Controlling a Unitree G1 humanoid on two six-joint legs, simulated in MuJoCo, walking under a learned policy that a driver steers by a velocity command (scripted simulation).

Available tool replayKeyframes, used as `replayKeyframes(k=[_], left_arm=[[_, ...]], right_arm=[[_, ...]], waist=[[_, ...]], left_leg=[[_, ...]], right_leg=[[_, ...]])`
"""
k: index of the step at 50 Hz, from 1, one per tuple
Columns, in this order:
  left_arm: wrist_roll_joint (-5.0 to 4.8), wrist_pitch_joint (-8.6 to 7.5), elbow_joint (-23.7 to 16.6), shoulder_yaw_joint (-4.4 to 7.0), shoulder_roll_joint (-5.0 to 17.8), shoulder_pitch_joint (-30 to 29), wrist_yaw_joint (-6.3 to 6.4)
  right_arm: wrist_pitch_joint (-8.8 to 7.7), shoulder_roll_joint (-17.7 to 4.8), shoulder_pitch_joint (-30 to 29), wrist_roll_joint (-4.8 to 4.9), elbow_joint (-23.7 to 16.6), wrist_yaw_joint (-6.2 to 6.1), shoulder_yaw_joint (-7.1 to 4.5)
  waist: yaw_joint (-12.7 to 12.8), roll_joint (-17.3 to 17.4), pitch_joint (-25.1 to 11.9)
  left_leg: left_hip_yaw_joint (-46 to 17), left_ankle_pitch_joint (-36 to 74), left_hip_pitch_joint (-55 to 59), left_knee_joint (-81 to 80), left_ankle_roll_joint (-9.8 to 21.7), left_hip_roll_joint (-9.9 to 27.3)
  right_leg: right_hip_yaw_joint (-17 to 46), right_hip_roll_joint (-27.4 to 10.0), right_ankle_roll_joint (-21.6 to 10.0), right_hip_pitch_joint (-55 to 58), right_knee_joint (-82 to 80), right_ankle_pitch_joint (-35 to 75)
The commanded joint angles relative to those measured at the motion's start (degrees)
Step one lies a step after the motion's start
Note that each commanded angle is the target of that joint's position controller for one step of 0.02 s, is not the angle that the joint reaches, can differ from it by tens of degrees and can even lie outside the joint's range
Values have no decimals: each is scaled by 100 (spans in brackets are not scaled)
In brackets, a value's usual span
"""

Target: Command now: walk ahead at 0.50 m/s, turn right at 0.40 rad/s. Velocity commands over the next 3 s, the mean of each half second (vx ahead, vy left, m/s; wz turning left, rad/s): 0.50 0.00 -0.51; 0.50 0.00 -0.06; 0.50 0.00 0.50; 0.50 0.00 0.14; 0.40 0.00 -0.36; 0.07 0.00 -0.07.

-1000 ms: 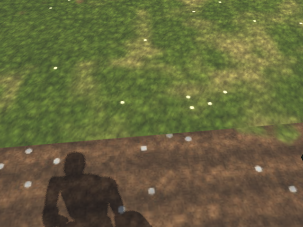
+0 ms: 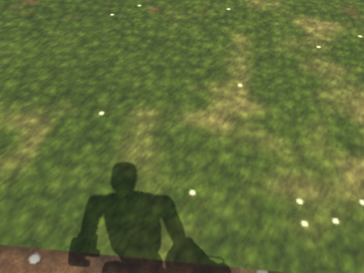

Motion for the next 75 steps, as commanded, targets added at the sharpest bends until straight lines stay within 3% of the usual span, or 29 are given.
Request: replayKeyframes(k=[1, 7, 9, 11, 12, 13, 14, 15, 17, 21, 25, 31, 34, 35, 36, 37, 38, 39, 41, 44, 49, 54, 58, 59, 60, 61, 62, 65, 75], left_arm=[[26, -46, -393, -31, 50, -365, -111], [8, -16, -977, -116, 34, -1250, -386], [3, -12, -1072, -51, 184, -1070, -470], [-30, 3, -837, 184, 600, 164, -471], [-16, 39, -627, 395, 1144, 1170, -361], [-61, 34, -739, 480, 1667, 1197, -289], [36, 43, -719, 316, 1223, 1548, -241], [91, 20, -723, 232, 870, 1321, -189], [38, -53, -904, 132, 524, 444, -192], [17, -76, -1028, 150, 689, 271, -124], [-31, -30, -1004, 238, 889, 563, -41], [-12, -29, -717, 175, 682, 1111, -51], [42, 21, -746, 165, 695, 1055, -22], [75, 5, -817, 100, 544, 937, -34], [162, -39, -916, 14, 335, 1154, -26], [-18, -126, -915, -47, 169, 1829, -47], [-55, -165, -893, 14, 643, 1495, -52], [-42, -189, -1039, 48, 815, 795, -68], [158, -242, -1189, 49, 656, 294, -35], [182, -237, -1271, 35, 428, 368, -28], [149, -229, -1511, -79, 185, -537, -41], [35, -319, -1744, -51, 351, -1243, -139], [43, -418, -1596, 102, 645, -524, -124], [128, -428, -1498, 189, 895, 247, -71], [213, -365, -1402, 311, 1407, 988, -22], [137, -279, -1207, 315, 1305, 1259, -78], [108, -272, -1281, 192, 828, 1012, -82], [161, -236, -1250, 20, 386, 256, -111], [100, -263, -816, 191, 919, 404, -63]], right_arm=[[-116, -692, -404, 36, -319, -104, -91], [74, -914, 166, 108, -9, -129, -171], [153, -1099, -29, 139, -112, -158, -224], [227, -1204, -165, 143, -188, -201, -246], [177, -1142, -153, 92, -324, -208, -208], [-45, -286, 271, -4, -615, -54, 82], [-368, -736, -143, 168, -677, 94, -11], [-479, -957, -768, 363, -877, 131, -78], [-438, -880, -960, 141, -873, 19, -116], [-159, -640, -914, 23, -1058, -33, -142], [-141, -405, -1835, -2, -1335, -25, -29], [-234, -725, -2272, 92, -1551, 108, -66], [-314, -908, -1706, 64, -1425, 117, -153], [-331, -1105, -995, 10, -1261, 100, -233], [-321, -1464, -87, -11, -1129, 99, -321], [-234, -1727, 432, 55, -846, 168, -416], [-205, -1236, 298, 232, -924, 196, -284], [-153, -967, -124, 224, -1056, 187, -198], [-84, -857, -547, 98, -1192, 197, -128], [-58, -791, -503, 115, -1158, 156, -97], [30, -1131, -171, 213, -1068, -4, -224], [158, -1095, 312, 262, -986, -47, -231], [221, -987, 197, 235, -1104, -77, -226], [187, -739, 31, 185, -1230, -56, -142], [115, -330, 482, 205, -1368, -56, -23], [77, -592, 695, 307, -1471, -62, -28], [108, -1042, 365, 328, -1407, -72, -152], [226, -906, -223, 200, -1548, -23, -204], [283, -486, -1324, 197, -2056, 236, -44]], waist=[[99, 487, 277], [-156, 425, 563], [58, 661, 290], [757, 739, -406], [1150, 250, -1033], [677, -1406, -1725], [971, -767, -2235], [1014, -535, -1500], [473, 344, -628], [76, 220, -194], [379, -59, -18], [618, -329, 29], [255, -404, -117], [-73, -267, -614], [-260, 514, -1380], [-75, 2275, -1723], [-215, 1553, -1208], [-273, 980, -467], [-55, 348, 56], [185, 768, -88], [-23, 735, 37], [-233, 786, 133], [279, 891, -155], [678, 634, -707], [726, -679, -1514], [655, -1602, -1608], [725, -802, -851], [391, -323, 157], [499, -71, 348]], left_leg=[[-309, 1549, -457, -670, 548, 1509], [-115, 2496, 1179, -8, 449, 2013], [121, 4357, 1217, 689, 316, 1991], [406, 5538, 821, 2456, 88, 1755], [453, 4024, -640, 4214, -155, 1521], [63, -1247, -3422, 6685, -580, 107], [-1301, -1897, -4170, 7119, -351, 191], [-1301, -1504, -4551, 6947, -197, 493], [-1208, -947, -3861, 5642, -218, 934], [-1016, -590, -3129, 4415, -549, 966], [-843, 1083, -2524, 2427, -641, 580], [-1001, 1445, -2268, 1446, -374, 516], [-791, 865, -1441, 1108, -61, 384], [-1032, 980, -471, 1259, 199, 695], [-2260, 1130, 1145, 1432, 725, 1605], [-4764, -398, 2448, 596, 1597, 2507], [-5183, -1794, 2269, 239, 1463, 2433], [-4440, -1681, 1558, 160, 1225, 2205], [-3560, -408, 371, -18, 1108, 1758], [-2884, 758, -144, -157, 1097, 1377], [-2321, 1006, -764, -250, 948, 1102], [-2703, 486, -627, 128, 839, 1165], [-2966, 515, -712, 1044, 523, 928], [-2618, 416, -1268, 2162, 321, 660], [-1753, -1117, -2863, 3978, -57, -39], [-1472, -2375, -4023, 5128, -155, 141], [-1588, -1910, -4329, 5663, -190, 455], [-1376, -878, -3959, 5428, -269, 890], [-887, 1277, -3372, 3074, -336, 973]], right_leg=[[-276, 41, -33, 508, -831, 883], [-695, 133, -269, -78, -1524, -364], [-1132, 459, -457, 696, -1605, -1078], [-1340, 928, -779, 2600, -2040, -982], [-138, 273, -1166, 4572, -2135, -654], [3341, -1358, -2501, 6780, -2817, -1217], [4021, -1460, -2442, 7186, -3358, -1572], [2979, -1189, -2064, 6719, -3293, -1158], [1727, -716, -1644, 4897, -3424, 87], [1206, -413, -1621, 3386, -3795, 646], [711, 66, -1250, 2752, -3764, 128], [1233, -343, -1014, 3573, -3304, -679], [1323, -255, -834, 3834, -2589, 198], [1002, 12, -674, 3640, -1684, 622], [455, 544, -404, 2589, 6, -493], [4, 1130, -9, 670, 1645, -3335], [269, 745, -36, -111, 2187, -3386], [118, 498, -57, -348, 2220, -2819], [-78, 195, -32, 30, 1585, -2161], [-237, 111, 128, 681, 621, -2020], [-372, 356, 385, 1333, -1284, -631], [-242, 597, 402, 1835, -2206, -272], [-271, 520, 86, 3315, -2858, -631], [246, -136, -227, 4534, -2690, -733], [1905, -1403, -927, 6457, -2729, -988], [3546, -2110, -1420, 6632, -3180, -2246], [3087, -1822, -1247, 5995, -3352, -2767], [1292, -1118, -878, 4333, -3815, -1516], [-936, -856, -749, 3952, -4247, 190]])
